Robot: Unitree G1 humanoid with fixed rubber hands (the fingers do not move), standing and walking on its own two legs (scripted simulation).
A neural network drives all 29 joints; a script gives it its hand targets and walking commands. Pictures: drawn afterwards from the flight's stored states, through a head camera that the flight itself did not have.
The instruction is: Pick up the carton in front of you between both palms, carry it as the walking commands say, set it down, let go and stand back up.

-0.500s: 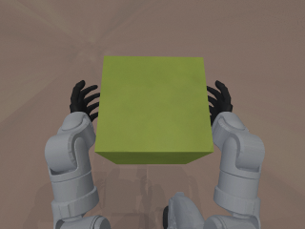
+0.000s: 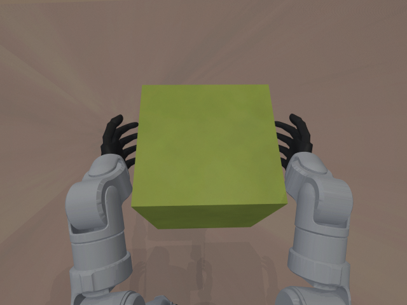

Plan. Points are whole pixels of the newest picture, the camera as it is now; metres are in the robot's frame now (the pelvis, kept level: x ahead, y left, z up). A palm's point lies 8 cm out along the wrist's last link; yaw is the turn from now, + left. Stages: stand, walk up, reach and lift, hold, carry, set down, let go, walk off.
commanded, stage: carry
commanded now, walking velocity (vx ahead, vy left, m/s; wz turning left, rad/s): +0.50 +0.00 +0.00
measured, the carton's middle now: (205, 167) +0.36 +0.00 +0.09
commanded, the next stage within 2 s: none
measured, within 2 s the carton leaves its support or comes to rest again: neither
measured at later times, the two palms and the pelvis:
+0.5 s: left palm (138, 56) +0.63 +0.15 +0.18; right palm (264, 50) +0.66 -0.16 +0.18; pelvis +0.31 -0.03 +0.06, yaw +1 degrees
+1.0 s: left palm out of the picture +0.97 +0.13 +0.25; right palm out of the picture +0.94 -0.17 +0.25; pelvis +0.61 +0.00 +0.12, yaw +0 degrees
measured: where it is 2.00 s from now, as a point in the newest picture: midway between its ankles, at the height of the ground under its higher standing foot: (200, 116)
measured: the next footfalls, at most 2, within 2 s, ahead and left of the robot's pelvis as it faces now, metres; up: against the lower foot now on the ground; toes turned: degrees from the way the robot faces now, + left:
right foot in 0.38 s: +0.42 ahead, -0.12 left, +0.08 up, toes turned -7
left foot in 0.78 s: +0.66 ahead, +0.10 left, +0.12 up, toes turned +8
